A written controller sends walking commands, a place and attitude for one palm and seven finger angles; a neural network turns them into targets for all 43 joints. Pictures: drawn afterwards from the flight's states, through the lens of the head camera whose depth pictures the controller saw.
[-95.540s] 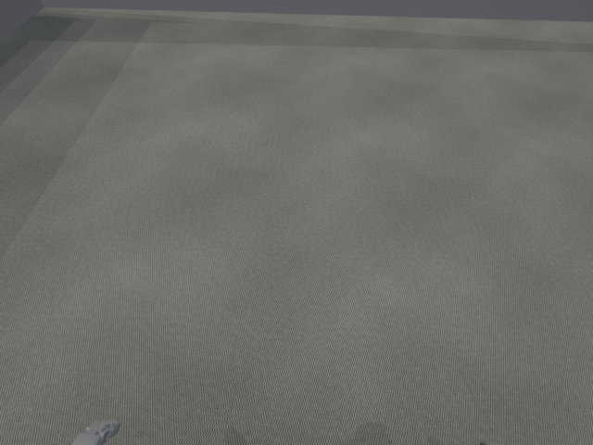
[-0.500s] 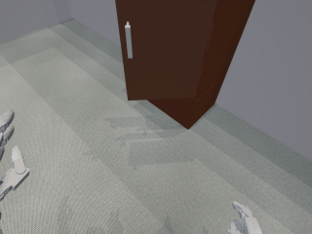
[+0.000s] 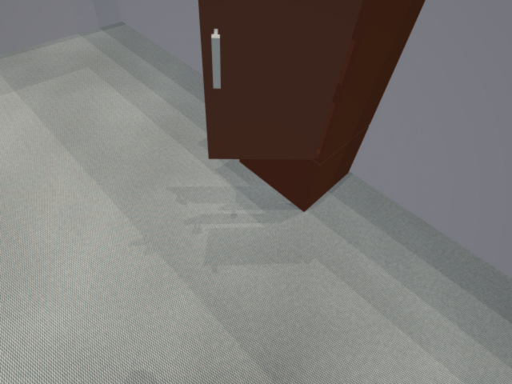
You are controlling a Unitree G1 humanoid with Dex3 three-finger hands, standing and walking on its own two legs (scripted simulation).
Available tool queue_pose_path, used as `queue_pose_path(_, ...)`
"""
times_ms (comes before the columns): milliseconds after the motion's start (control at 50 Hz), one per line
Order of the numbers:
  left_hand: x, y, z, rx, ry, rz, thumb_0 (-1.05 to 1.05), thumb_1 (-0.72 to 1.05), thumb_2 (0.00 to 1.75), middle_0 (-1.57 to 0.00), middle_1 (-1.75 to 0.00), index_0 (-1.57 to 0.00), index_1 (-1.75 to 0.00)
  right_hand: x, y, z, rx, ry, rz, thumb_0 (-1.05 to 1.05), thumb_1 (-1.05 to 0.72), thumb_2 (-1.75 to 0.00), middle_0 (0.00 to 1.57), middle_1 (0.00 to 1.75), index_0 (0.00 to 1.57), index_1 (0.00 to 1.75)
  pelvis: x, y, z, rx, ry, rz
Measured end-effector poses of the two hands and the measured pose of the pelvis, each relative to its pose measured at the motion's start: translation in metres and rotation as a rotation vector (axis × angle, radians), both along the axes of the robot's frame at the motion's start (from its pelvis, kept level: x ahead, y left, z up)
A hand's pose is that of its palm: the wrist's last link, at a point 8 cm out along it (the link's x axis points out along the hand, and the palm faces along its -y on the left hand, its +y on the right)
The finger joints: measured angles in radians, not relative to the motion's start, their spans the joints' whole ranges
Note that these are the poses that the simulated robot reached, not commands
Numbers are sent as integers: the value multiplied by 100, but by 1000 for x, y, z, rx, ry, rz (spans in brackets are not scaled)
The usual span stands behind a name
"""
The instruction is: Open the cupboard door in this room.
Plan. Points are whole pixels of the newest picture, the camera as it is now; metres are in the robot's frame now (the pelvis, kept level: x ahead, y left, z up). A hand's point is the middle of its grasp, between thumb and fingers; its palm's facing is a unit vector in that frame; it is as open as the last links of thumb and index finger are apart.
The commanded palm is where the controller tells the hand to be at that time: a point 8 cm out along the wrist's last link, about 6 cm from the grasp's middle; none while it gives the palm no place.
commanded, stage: let the arm hang, fingers relaxed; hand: left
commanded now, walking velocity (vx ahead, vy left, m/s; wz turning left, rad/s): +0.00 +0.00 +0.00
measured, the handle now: (216, 59) +0.91 +0.15 +0.03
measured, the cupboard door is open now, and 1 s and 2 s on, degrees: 48 48 48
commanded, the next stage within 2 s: stand and wait in 0.74 s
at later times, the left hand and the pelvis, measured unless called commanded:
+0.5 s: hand out of the picture +0.00 +0.16 -0.17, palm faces +0.01 -0.99 -0.17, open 7.4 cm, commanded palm none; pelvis +0.01 +0.00 +0.01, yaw -2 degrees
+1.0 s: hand out of the picture +0.00 +0.15 -0.17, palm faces +0.02 -0.98 -0.17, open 7.4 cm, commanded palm none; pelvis +0.02 -0.01 +0.01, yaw -1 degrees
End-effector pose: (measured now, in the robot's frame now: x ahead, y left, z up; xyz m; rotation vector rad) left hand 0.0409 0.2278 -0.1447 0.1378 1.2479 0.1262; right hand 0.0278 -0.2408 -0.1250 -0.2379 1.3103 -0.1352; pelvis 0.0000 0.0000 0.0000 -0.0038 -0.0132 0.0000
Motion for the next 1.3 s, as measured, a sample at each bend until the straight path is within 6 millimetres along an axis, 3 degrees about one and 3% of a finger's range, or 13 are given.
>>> queue_pose_path(120, -52, 5, 3, 15, 169, 22, -1, 97, 90, -20, -30, -20, -30, -47, 10, -9, 28, 143, -62, 1, -91, -90, 20, 30, 20, 30, 0, 1, 3, -9, -7, 1)
queue_pose_path(260, -75, 6, 13, 48, 249, 38, 0, 92, 90, -20, -30, -20, -29, -63, 32, -22, 99, 176, -99, 1, -91, -90, 20, 30, 20, 30, 2, 4, 5, -2, -15, -12)
queue_pose_path(400, -62, -7, 11, 31, 221, 29, 1, 91, 90, -20, -30, -19, -29, -60, 49, -26, 144, 161, -116, 1, -91, -89, 20, 30, 20, 30, 5, 2, 5, 6, -20, -23)
queue_pose_path(520, -44, -25, 5, -11, 176, 18, 0, 91, 90, -20, -30, -19, -29, -53, 52, -25, 146, 143, -124, 0, -91, -89, 20, 30, 20, 30, 9, 0, 6, 9, -20, -27)
queue_pose_path(980, -45, -33, 7, -7, 211, 41, 0, 91, 90, -20, -30, -19, -29, -36, 32, -21, 112, 142, -120, 0, -91, -90, 20, 30, 20, 30, 24, -9, 8, 13, -22, -23)
queue_pose_path(1300, -30, -37, 8, 5, 183, 32, 0, 90, 90, -20, -30, -19, -29, -25, 16, -21, 100, 128, -113, 0, -91, -90, 20, 30, 20, 30, 29, -19, 8, 15, -26, -21)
